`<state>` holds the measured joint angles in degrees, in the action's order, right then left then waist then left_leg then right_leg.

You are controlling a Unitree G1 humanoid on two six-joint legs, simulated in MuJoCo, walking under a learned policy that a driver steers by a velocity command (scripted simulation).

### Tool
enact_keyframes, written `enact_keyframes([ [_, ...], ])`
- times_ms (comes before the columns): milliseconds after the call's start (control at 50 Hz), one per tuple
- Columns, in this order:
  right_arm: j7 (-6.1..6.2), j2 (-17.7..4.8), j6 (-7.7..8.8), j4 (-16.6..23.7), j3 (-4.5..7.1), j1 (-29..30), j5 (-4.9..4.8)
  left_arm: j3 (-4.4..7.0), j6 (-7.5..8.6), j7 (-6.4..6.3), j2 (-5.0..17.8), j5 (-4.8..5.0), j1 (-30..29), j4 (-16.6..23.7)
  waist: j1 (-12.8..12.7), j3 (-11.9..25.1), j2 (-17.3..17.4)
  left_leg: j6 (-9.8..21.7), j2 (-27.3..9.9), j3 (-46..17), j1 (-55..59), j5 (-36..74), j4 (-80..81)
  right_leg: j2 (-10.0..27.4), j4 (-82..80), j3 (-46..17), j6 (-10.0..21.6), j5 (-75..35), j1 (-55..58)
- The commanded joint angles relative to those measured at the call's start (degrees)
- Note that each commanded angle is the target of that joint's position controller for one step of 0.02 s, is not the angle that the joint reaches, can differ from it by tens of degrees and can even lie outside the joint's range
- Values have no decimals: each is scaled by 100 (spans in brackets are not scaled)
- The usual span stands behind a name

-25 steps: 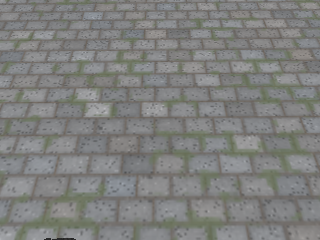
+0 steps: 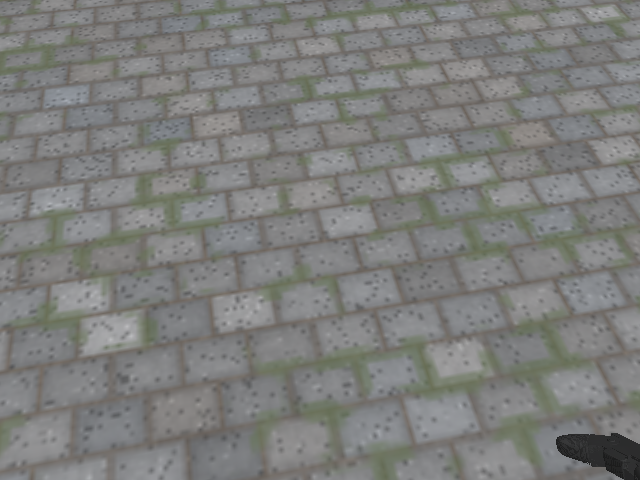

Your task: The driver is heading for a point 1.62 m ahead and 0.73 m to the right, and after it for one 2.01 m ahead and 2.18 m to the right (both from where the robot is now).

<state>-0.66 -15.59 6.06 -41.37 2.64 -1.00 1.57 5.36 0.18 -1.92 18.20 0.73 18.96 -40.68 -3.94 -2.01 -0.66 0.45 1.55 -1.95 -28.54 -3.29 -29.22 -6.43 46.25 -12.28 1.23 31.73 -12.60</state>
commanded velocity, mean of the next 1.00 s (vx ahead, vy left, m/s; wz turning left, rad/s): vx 0.05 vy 0.00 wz -0.56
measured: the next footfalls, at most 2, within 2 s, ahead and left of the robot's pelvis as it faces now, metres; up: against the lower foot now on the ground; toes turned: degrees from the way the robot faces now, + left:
right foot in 0.40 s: +0.08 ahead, -0.13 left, +0.00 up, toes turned -17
left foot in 0.86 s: +0.17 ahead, +0.08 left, +0.00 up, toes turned -34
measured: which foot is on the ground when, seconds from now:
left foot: down 0.00-0.40, up 0.42-0.84, down 0.86-1.00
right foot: up 0.00-0.38, down 0.40-0.86, up 0.88-1.00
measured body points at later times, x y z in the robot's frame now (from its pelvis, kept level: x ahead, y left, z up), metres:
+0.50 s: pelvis +0.05 -0.02 +0.02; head +0.07 -0.07 +0.46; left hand +0.27 +0.21 -0.05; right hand +0.11 -0.35 -0.10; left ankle +0.11 +0.12 -0.66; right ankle +0.04 -0.12 -0.72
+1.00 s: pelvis +0.07 +0.00 +0.02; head +0.11 +0.00 +0.47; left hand +0.37 +0.16 -0.07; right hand +0.03 -0.31 -0.07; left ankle +0.14 +0.10 -0.72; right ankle -0.02 -0.10 -0.65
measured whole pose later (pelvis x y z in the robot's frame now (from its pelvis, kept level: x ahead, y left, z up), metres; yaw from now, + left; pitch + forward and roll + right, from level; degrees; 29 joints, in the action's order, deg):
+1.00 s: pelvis +0.07 +0.00 +0.02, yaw -33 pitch +1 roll -1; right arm 0.3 -15.6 0.3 -43.9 3.7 -8.7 0.4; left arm 5.2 -2.7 -1.9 20.0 0.3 10.4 -35.0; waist 0.9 -2.2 -2.4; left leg 0.8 0.1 -1.6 -14.0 -14.0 -26.8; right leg -6.6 61.0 -9.2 -3.3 27.9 -27.3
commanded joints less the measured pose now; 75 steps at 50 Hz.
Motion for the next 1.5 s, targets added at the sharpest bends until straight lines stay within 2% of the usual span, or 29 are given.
enact_keyframes([
  [20, 49, -950, -153, 275, 293, -1040, -71, 87, 10, 8, 769, 111, 980, 365, 399, 2202, 1175, 1586, -2682, -3249, 4058, 1807, 531, 362, 3108, 135, -432, 614, -2489],
  [60, 112, -566, -332, 372, 143, -492, -41, 170, -216, -60, 925, 75, 74, 498, 465, 1163, 581, 1200, -2028, -1824, 2733, 781, 815, 682, 2989, 541, -585, -84, -2536],
  [100, 149, -687, -410, 301, 173, -234, 13, 130, -355, -76, 642, 73, 34, 593, 277, 623, 855, 1111, -1598, -1024, 1570, 345, 1234, 856, 2412, 804, -572, -403, -1957],
  [140, 172, -754, -407, 233, 219, -231, 25, 73, -361, -85, 396, 50, 47, 643, 274, 620, 942, 1240, -1566, -614, 1464, 618, 1398, 860, 1878, 1004, -561, -539, -1718],
  [240, 209, -964, -495, 173, 315, -119, -77, 16, -346, 25, 362, -2, -357, 831, 367, 902, 830, 1391, -1910, -172, 1656, 664, 1489, 1085, 647, 1123, -432, -1187, -1202],
  [320, 155, -1120, -579, 75, 371, -154, -163, 54, -388, 150, 478, -3, -547, 921, 407, 743, 887, 1229, -2007, 77, 1722, 124, 1409, 1012, -209, 1365, -227, -1276, -809],
  [380, 146, -1067, -652, -59, 366, -215, -287, 129, -381, 205, 514, -33, -275, 804, 208, 731, 720, 734, -1840, 434, 1562, -355, 744, 749, -1554, 1581, 115, -1918, 21],
  [400, 125, -847, -681, -188, 321, -479, -273, 213, -371, 162, 734, -59, -82, 764, 187, 631, 203, 298, -1528, 759, 1085, -922, 16, 918, -2201, 1072, 374, -2533, 511],
  [420, 79, -493, -683, -54, 218, -603, -26, 358, -358, 48, 1417, -70, -8, 880, 423, 550, -1575, -342, -662, 1394, -365, -2793, -1828, 2383, -2559, -1015, 1025, -4244, 1172],
  [440, 141, -702, -643, 202, 283, -39, -8, 349, -244, 77, 1579, -225, -125, 1039, 121, 562, -1525, -464, -150, 451, -1038, -3513, -3028, 2877, -2782, -1822, 1887, -4229, 638],
  [480, 202, -885, -654, 161, 375, -2, -178, 250, -39, 109, 1195, -197, -561, 995, 308, 490, -832, -303, -340, -69, -1133, -2568, -3521, 2271, -2816, -988, 1419, -3536, 478],
  [540, 254, -881, -663, -14, 416, -280, -87, 103, -49, 32, 850, -71, -946, 1079, 500, 695, -725, -407, -279, -91, -741, -1821, -3648, 1870, -2661, -542, 1116, -3981, 344],
  [640, 195, -636, -617, 94, 317, -90, -161, 136, -117, -43, 913, -51, -755, 1076, 344, 759, -742, -541, -124, -174, -505, -1561, -2294, 1695, -2487, -689, 1143, -3792, 658],
  [760, 65, -721, -536, 145, 318, -179, -223, 187, -215, 36, 1010, -37, -875, 1152, 273, 733, -915, -442, 75, -245, 383, -1851, -1051, 1643, -2322, -1446, 1208, -3626, 331],
  [840, -11, -796, -449, 14, 367, -781, -165, 131, -259, 18, 838, 76, -1123, 1188, 582, 874, -766, -141, -127, -182, 1619, -422, 810, 1243, -1823, -1445, 728, -3271, 56],
  [860, 13, -1112, -462, 53, 428, -876, -66, 53, -253, 6, 554, -5, -848, 1158, 435, 1009, 26, 194, -1079, -1009, 2256, 132, 1028, 796, -1045, -917, 382, -2033, -516],
  [880, 32, -1523, -518, 60, 485, -689, 38, 42, -207, 2, 478, -19, -633, 1230, 131, 627, 1519, 1119, -2057, -2315, 2317, 1214, 1184, -200, -152, 172, 10, 61, -1680],
  [900, 51, -1216, -479, 167, 422, -642, 68, 169, -149, -20, 936, -120, -696, 1175, 347, 621, 1422, 1758, -2564, -2809, 1975, 1266, 1236, 66, 1206, 156, -272, 657, -1793],
  [920, 87, -1009, -465, 230, 351, -430, 3, 263, -150, -6, 1134, -62, -672, 1052, 289, 507, 1020, 1656, -2281, -2334, 1889, 1099, 1170, 148, 1827, 82, -345, 318, -1839],
  [980, 142, -753, -485, 213, 245, -238, -176, 174, -255, -29, 688, -50, -640, 830, 271, 342, 789, 1190, -1575, -1349, 2027, 1080, 985, 170, 2040, 99, -573, -408, -1928],
  [1060, 157, -719, -582, 108, 211, -400, -141, -54, -228, 14, 197, -52, -954, 899, 448, 549, 1101, 1122, -1260, -753, 2233, 1265, 879, 521, 183, 732, -685, -594, -1127],
  [1100, 142, -911, -642, 40, 256, -615, -164, -80, -207, 40, 200, -19, -1061, 892, 614, 571, 1271, 1170, -1329, -839, 2208, 1315, 834, 571, -717, 1014, -675, -673, -651],
  [1160, 119, -853, -642, -71, 190, -771, -272, -42, -188, 53, 308, -39, -664, 623, 405, 498, 1018, 900, -1237, -834, 1907, 1060, 637, 508, -2768, 1146, -409, -2289, 399],
  [1180, 93, -754, -567, -135, 139, -967, -229, -30, -185, 25, 496, -95, -676, 661, 469, 593, 741, 556, -1164, -795, 1542, 645, 611, 823, -2808, 713, -232, -2960, 995],
  [1200, 30, -586, -462, -79, 65, -1050, -38, 37, -202, -34, 893, -152, -606, 712, 650, 846, -157, 189, -791, -373, 1198, -65, 185, 1508, -2379, 60, 42, -4421, 1447],
  [1220, 13, -357, -413, -122, 5, -1134, -28, -26, -200, 14, 678, -200, -871, 616, 839, 895, -861, -115, -497, 7, 1560, -1006, 445, 1590, -2232, 63, 411, -3706, 759],
  [1260, 37, -651, -439, -174, 51, -621, -27, -111, -125, 112, 280, -240, -921, 605, 495, 528, -434, -322, -408, 105, 1682, -748, 336, 1185, -2382, 232, 257, -2395, 342],
  [1320, 104, -617, -537, -273, 41, -721, -71, -134, -22, 113, 336, -200, -848, 500, 528, 173, -482, -280, -446, 61, 1646, -578, 345, 1087, -2401, 284, 130, -2399, 38],
  [1500, 193, -606, -548, -719, 46, -905, -104, -194, 30, 86, 205, -168, -796, 261, 511, 149, -105, -362, -474, 52, 1768, -421, 414, 969, -2346, 360, 131, -2502, 40],
])
Keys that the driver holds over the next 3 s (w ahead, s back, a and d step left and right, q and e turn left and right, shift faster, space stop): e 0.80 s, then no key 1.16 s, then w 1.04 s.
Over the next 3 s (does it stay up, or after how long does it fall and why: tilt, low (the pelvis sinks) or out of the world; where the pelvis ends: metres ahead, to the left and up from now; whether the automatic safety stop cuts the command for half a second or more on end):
stays up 0.41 -0.27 0.03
